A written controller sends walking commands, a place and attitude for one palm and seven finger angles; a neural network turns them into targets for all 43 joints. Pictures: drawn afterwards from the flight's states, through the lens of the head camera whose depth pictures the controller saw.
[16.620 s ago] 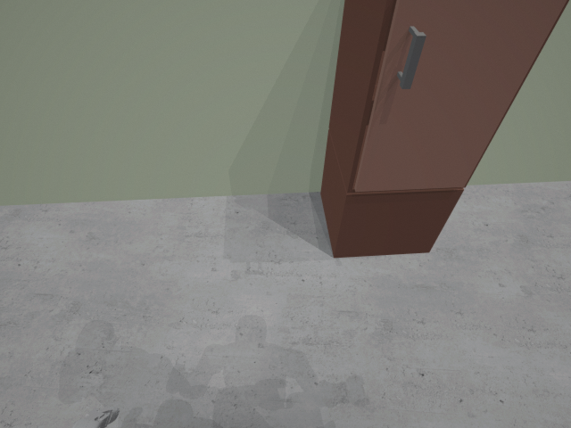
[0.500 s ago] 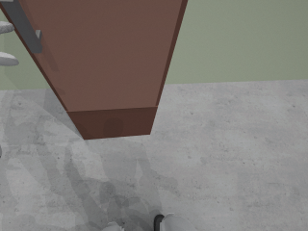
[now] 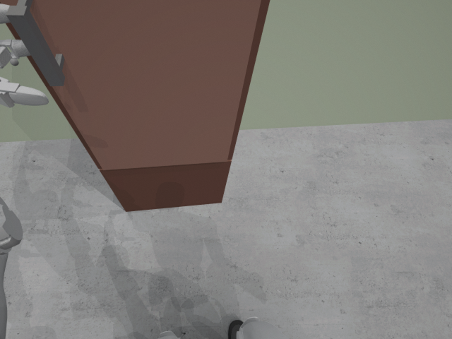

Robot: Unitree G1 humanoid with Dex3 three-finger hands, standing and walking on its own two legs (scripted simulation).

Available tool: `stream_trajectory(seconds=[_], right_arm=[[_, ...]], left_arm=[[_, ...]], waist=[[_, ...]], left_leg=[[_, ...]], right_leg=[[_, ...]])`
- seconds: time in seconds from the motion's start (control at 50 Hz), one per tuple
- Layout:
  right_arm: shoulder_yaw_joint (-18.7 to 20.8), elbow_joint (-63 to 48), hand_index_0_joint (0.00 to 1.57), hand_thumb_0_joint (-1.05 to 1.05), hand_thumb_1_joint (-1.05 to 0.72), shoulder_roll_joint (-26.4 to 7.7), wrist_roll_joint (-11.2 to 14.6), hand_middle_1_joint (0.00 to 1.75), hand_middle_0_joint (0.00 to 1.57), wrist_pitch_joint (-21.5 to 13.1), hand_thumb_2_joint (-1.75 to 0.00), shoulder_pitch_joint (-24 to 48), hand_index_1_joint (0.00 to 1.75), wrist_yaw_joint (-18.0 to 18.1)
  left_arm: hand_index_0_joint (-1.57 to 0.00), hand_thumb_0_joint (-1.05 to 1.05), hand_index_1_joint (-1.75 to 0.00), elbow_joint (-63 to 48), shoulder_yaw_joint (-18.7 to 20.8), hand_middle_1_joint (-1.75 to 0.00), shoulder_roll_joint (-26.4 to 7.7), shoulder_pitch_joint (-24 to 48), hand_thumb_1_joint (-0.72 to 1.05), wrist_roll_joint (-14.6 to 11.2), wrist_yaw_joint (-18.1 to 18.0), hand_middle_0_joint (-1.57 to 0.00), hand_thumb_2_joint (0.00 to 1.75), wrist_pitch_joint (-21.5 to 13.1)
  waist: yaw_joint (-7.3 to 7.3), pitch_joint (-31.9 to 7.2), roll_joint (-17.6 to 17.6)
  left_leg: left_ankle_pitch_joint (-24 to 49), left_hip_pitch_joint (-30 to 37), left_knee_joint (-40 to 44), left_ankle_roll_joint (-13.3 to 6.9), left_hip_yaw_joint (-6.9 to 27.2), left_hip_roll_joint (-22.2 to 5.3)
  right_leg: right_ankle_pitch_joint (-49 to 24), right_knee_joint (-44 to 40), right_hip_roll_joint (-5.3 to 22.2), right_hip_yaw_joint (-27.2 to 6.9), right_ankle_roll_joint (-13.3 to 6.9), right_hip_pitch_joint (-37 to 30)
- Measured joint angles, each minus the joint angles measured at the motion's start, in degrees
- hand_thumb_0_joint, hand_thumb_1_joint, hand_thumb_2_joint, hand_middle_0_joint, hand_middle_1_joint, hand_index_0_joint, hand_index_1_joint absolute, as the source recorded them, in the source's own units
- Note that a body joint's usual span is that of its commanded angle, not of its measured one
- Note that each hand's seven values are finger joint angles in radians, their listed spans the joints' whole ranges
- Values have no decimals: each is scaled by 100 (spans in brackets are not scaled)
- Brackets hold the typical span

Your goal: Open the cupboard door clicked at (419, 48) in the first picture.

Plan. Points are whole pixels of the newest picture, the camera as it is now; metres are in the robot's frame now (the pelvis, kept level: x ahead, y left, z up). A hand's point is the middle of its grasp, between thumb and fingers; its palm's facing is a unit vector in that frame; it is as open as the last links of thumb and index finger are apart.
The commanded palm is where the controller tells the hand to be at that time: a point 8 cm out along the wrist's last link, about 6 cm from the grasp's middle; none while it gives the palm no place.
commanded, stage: slide the fingers in behind the handle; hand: left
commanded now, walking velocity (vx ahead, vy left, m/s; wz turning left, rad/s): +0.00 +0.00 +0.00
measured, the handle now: (42, 41) +0.57 +0.24 +0.15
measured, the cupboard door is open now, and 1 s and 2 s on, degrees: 0 1 1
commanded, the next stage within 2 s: close the thumb around the handle in 1.14 s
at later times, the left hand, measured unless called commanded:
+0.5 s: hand (43, 59) +0.53 +0.23 +0.15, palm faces -0.01 -1.00 +0.00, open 14.0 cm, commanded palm +0.50 +0.27 +0.14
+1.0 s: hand (54, 64) +0.51 +0.21 +0.15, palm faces +0.04 -1.00 -0.01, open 14.1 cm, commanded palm +0.50 +0.25 +0.14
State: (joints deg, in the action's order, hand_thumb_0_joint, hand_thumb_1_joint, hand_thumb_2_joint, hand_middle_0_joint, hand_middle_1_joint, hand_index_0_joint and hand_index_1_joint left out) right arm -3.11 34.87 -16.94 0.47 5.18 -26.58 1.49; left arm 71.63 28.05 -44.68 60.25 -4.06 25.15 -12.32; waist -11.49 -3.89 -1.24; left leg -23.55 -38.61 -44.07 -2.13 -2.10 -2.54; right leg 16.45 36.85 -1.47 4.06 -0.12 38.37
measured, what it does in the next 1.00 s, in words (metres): stands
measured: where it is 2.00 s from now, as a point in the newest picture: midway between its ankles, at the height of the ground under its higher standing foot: outside the picture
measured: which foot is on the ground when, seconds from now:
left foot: down 0.00-1.00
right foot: down 0.00-1.00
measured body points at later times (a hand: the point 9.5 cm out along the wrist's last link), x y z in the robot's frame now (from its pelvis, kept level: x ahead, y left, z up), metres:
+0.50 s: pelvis +0.00 +0.00 +0.00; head +0.11 +0.02 +0.44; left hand +0.52 +0.28 +0.15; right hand -0.04 -0.27 -0.10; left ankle -0.04 +0.09 -0.71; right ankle +0.00 -0.12 -0.71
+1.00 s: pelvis -0.01 -0.01 +0.00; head +0.09 +0.00 +0.44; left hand +0.50 +0.26 +0.16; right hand -0.01 -0.28 -0.11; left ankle -0.04 +0.09 -0.71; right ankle +0.00 -0.12 -0.71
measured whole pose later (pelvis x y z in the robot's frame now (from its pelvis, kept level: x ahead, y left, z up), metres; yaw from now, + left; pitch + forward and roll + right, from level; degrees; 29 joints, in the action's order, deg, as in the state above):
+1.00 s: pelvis -0.01 -0.01 +0.00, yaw +1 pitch +16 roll -2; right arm -2.2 36.8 -16.6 0.2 2.2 -24.7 0.8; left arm 71.8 23.4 -35.6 60.4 -4.3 16.9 -13.7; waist -10.1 -3.9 -1.8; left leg -22.7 -36.0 -43.0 -1.6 -1.7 -2.0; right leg 16.9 37.6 -1.0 4.3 -0.7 36.5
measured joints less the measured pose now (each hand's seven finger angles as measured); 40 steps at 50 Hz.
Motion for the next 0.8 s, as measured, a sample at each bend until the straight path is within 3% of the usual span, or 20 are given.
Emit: stream_trajectory(seconds=[0.2, 0.38, 0.64, 0.8], right_arm=[[-15, 57, 20, 0, -90, -12, 1, 30, 20, -120, -90, 156, 30, 31], [-8, 79, 20, 0, -90, 15, -36, 30, 20, -217, -90, 128, 30, 12], [70, 142, 20, 0, -90, 63, -43, 30, 20, -138, -90, -77, 30, -96], [83, 136, 20, 0, -90, 86, -46, 30, 20, -193, -90, 84, 30, -121]], left_arm=[[-30, -1, -120, 295, -359, -120, 205, 281, -50, 7, -189, -30, 30, 115], [-30, -1, -120, 197, -240, -120, 289, 322, -50, 65, -352, -30, 30, -69], [-30, -1, -120, -201, -341, -120, 776, -98, -50, -83, -573, -30, 30, -21], [-29, -1, -120, -127, -388, -120, 907, -71, -50, -12, -842, -29, 30, -35]], waist=[[25, 30, -30], [-37, 30, -7], [79, -67, -90], [111, -37, -78]], left_leg=[[31, -3, -29, -6, 79, 53], [36, -74, -36, 7, 32, 36], [12, 211, 95, 21, -14, 24], [43, 273, 112, 38, 6, 40]], right_leg=[[14, 45, 52, 76, -1, -27], [6, 84, 36, 27, -10, 82], [42, 8, 16, -24, -19, -159], [50, 44, 32, -6, -41, -206]])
